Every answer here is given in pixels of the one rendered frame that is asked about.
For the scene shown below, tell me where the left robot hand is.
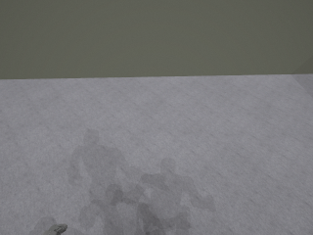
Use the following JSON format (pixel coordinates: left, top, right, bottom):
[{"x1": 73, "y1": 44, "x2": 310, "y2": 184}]
[{"x1": 42, "y1": 223, "x2": 67, "y2": 235}]

